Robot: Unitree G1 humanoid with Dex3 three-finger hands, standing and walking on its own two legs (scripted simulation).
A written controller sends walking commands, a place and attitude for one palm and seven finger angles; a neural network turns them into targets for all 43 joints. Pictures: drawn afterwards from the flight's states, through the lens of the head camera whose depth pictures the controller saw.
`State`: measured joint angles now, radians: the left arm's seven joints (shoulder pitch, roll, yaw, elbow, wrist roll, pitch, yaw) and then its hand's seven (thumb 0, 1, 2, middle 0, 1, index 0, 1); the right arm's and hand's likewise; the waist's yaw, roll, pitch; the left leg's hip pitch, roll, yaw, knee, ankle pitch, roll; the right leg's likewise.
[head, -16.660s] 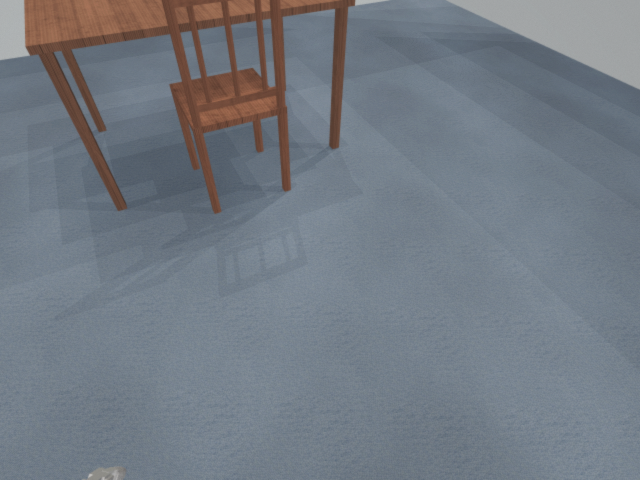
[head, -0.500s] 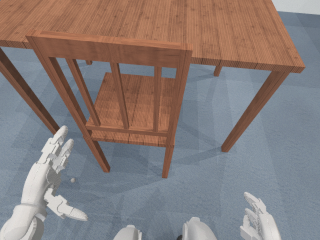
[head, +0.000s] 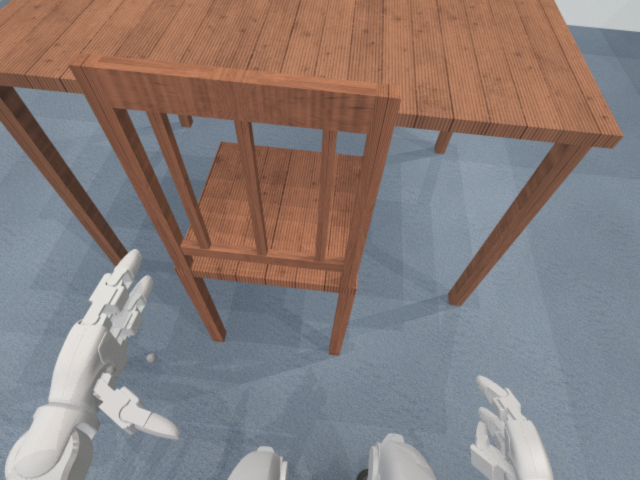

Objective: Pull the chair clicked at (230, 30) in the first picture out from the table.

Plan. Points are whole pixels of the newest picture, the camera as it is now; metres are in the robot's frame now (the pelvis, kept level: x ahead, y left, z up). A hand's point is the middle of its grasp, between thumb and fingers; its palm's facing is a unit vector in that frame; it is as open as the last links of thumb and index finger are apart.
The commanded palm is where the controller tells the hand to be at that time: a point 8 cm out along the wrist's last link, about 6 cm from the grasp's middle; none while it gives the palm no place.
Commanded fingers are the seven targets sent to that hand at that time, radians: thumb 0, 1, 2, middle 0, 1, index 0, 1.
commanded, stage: aim the fingers beside a spindle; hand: left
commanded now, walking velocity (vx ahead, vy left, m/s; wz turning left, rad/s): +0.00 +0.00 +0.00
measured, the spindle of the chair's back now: (254, 198) +0.51 +0.13 -0.01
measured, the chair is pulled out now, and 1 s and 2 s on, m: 0.00 0.00 0.00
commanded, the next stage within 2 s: push the fingers through the gap in 1.92 s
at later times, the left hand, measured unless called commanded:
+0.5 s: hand (195, 333) +0.28 +0.17 +0.02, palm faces -0.09 -1.00 -0.04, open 16.9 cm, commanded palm +0.27 +0.22 +0.03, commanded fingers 0.00 -0.50 0.30 -0.06 -0.08 -0.06 -0.08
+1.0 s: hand (230, 302) +0.33 +0.14 +0.01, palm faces -0.09 -1.00 -0.04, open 16.9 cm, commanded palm +0.32 +0.19 +0.01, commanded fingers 0.00 -0.50 0.30 -0.06 -0.08 -0.06 -0.08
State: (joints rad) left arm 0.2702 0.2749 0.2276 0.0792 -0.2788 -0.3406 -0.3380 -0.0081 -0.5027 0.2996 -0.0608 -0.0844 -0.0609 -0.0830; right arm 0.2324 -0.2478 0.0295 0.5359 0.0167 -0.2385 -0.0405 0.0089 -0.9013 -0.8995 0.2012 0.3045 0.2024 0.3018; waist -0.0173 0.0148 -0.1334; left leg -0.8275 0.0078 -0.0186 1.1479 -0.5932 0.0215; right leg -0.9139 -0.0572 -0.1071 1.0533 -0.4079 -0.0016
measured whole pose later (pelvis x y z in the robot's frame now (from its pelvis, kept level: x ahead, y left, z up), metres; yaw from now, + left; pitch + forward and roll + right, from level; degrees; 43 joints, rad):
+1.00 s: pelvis -0.01 -0.01 -0.02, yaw +0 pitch +21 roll -1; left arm -0.11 0.22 0.14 0.35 -0.18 -0.39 -0.20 -0.01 -0.50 0.30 -0.06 -0.08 -0.06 -0.08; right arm 0.23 -0.26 0.01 0.56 0.00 -0.15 -0.02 0.01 -0.90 -0.90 0.20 0.30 0.20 0.30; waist -0.05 0.01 -0.15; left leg -0.99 0.01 0.00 1.23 -0.60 0.01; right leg -1.10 -0.06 -0.09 1.17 -0.43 -0.02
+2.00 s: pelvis -0.02 -0.01 -0.03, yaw -1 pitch +23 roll +0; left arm -0.30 0.19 0.12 0.53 -0.12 -0.45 -0.11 -0.01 -0.50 0.30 -0.06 -0.08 -0.06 -0.08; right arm 0.22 -0.25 0.01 0.56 -0.02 -0.08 0.01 0.01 -0.90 -0.90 0.20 0.30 0.20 0.30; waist -0.07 0.01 -0.15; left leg -1.07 0.00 0.01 1.28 -0.61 0.01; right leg -1.18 -0.07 -0.07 1.22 -0.43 -0.01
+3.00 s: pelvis -0.02 +0.00 -0.04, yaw -2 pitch +27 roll -1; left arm -0.73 0.31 0.28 0.96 -0.07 -0.49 -0.12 -0.01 -0.50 0.30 -0.06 -0.08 -0.06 -0.08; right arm 0.29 -0.27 0.02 0.62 -0.04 -0.04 0.03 0.00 -0.90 -0.90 0.20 0.30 0.20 0.30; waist -0.15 0.02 -0.14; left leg -1.17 0.01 0.02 1.32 -0.61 0.02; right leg -1.28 -0.05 -0.06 1.22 -0.40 -0.01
